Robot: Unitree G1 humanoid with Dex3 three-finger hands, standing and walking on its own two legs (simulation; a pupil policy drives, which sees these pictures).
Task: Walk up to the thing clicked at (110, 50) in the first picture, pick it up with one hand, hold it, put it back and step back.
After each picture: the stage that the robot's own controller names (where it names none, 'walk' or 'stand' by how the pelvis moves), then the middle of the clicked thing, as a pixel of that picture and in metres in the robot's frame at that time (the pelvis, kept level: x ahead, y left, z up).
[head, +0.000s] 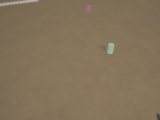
stand; (110, 48) +1.31 -0.34 -0.72
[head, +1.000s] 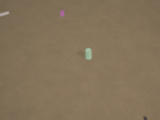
walk; (88, 53) +1.22 +0.03 -0.69
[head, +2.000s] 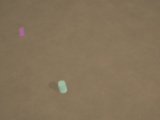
walk; (62, 86) +0.75 +0.23 -0.71
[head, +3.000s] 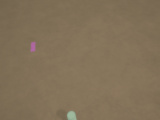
walk; (71, 118) +0.51 +0.15 -0.72
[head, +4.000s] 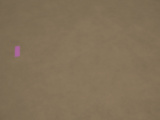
stand; out of the picture +0.40 +0.14 -0.72
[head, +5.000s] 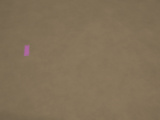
stand; out of the picture +0.39 +0.12 -0.72
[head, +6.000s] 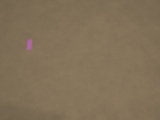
stand; out of the picture +0.39 +0.13 -0.71
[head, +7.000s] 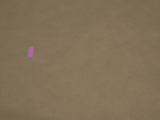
stand; out of the picture +0.38 +0.13 -0.72
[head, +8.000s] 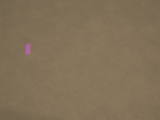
stand; out of the picture +0.39 +0.14 -0.72
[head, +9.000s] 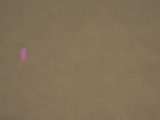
stand; out of the picture +0.38 +0.15 -0.72
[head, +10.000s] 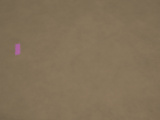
stand; out of the picture +0.38 +0.16 -0.72
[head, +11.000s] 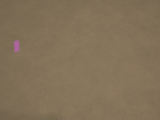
stand; out of the picture +0.37 +0.18 -0.72
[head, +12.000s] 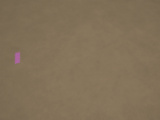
stand; out of the picture +0.35 +0.16 -0.72
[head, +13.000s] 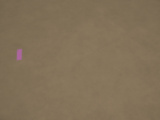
stand; out of the picture +0.36 +0.15 -0.73
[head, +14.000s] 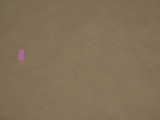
stand; out of the picture +0.36 +0.15 -0.73
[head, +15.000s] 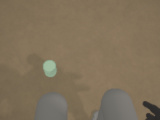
go down; (50, 68) +0.45 +0.13 -0.41
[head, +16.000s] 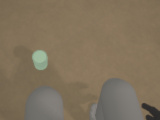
go down; (40, 60) +0.48 +0.14 -0.33
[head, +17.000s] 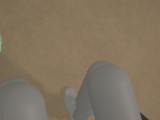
close in; out of the picture +0.48 +0.18 -0.25
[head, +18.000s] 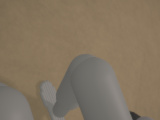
close; out of the picture +0.47 +0.20 -0.24
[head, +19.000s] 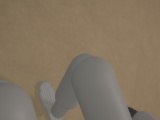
lift; out of the picture +0.46 +0.19 -0.25
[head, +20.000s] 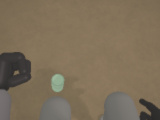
lift; (57, 83) +0.42 +0.11 -0.41
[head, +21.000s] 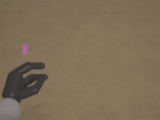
go down; out of the picture +0.35 +0.12 -0.67
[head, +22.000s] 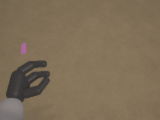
go down; out of the picture +0.34 +0.14 -0.68
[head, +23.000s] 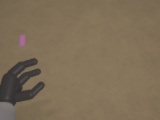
stand; out of the picture +0.35 +0.13 -0.67
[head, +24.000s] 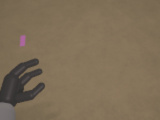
stand; out of the picture +0.34 +0.13 -0.67
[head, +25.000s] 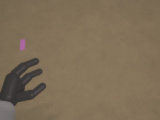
stand; out of the picture +0.34 +0.14 -0.68
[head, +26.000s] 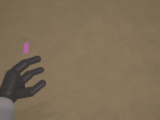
stand; out of the picture +0.33 +0.13 -0.69
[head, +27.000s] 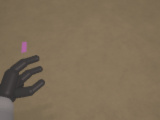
stand; out of the picture +0.33 +0.13 -0.68
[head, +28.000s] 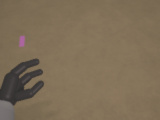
stand; out of the picture +0.34 +0.13 -0.68
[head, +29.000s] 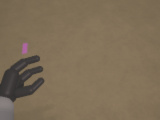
stand; out of the picture +0.33 +0.13 -0.68
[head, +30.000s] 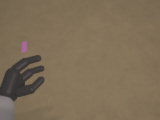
stand; out of the picture +0.33 +0.13 -0.68
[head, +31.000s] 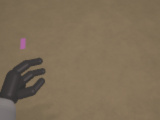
stand; out of the picture +0.33 +0.13 -0.68
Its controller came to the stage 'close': yes
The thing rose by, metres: 0.01
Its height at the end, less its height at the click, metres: +0.00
